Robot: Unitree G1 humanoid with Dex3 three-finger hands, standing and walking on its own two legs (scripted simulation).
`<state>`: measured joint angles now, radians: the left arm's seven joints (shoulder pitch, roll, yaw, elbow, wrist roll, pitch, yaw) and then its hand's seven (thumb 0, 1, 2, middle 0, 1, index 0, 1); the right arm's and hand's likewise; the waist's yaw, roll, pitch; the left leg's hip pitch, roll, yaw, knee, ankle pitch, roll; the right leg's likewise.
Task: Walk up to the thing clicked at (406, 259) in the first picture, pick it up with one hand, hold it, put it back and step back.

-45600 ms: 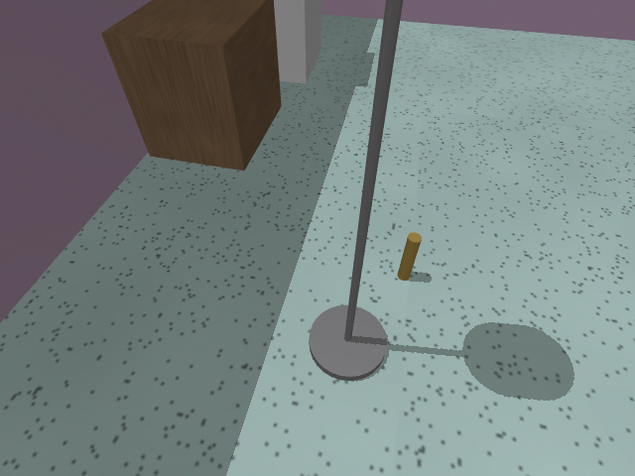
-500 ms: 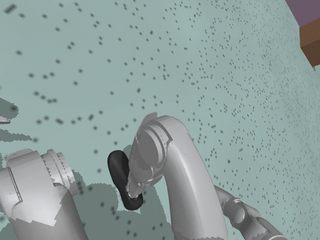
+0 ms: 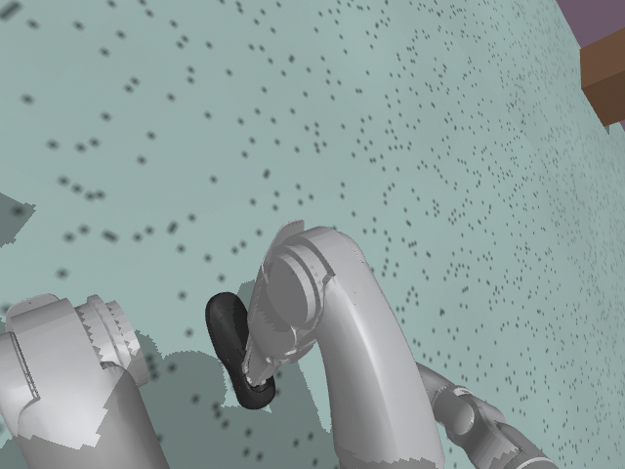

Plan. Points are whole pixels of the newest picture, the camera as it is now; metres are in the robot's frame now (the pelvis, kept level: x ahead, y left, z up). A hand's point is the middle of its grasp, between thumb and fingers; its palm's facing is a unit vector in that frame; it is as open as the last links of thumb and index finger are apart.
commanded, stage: close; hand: left
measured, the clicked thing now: out of the picture +0.49 +0.26 -0.19
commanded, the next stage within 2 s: settle in 0.12 s
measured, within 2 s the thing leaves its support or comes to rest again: leaves its support in 0.42 s
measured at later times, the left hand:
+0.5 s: hand out of the picture +0.50 +0.25 -0.16, palm faces +0.25 -0.97 -0.01, open 6.4 cm
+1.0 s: hand out of the picture +0.48 +0.28 -0.05, palm faces +0.18 -0.98 -0.08, open 6.4 cm
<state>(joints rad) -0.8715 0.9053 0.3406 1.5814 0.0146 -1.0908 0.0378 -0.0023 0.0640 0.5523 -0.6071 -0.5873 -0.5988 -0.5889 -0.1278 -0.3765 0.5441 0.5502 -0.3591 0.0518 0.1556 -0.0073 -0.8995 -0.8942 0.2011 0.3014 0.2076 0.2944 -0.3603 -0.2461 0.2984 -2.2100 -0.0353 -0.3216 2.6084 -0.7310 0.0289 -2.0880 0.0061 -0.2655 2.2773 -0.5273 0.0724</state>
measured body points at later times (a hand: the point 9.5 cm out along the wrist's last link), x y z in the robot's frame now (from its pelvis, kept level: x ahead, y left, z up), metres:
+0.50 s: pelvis +0.00 +0.00 +0.01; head +0.26 +0.18 +0.32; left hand +0.48 +0.30 -0.16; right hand +0.12 -0.26 -0.03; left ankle +0.08 +0.11 -0.27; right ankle +0.16 -0.12 -0.27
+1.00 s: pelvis +0.01 +0.00 +0.03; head +0.22 +0.15 +0.39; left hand +0.47 +0.33 -0.04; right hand +0.12 -0.26 -0.04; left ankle +0.08 +0.11 -0.27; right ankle +0.16 -0.12 -0.27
